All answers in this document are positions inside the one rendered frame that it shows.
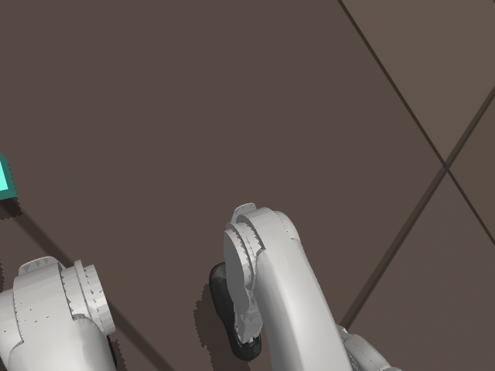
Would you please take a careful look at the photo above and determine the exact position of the right robot foot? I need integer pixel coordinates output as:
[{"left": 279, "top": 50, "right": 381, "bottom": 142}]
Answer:
[{"left": 209, "top": 262, "right": 261, "bottom": 361}]

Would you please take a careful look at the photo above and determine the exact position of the right robot hand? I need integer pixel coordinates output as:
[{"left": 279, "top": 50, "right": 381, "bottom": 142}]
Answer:
[{"left": 336, "top": 324, "right": 391, "bottom": 371}]

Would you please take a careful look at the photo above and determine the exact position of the carton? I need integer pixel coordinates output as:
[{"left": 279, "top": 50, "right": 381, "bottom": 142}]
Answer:
[{"left": 0, "top": 153, "right": 17, "bottom": 200}]

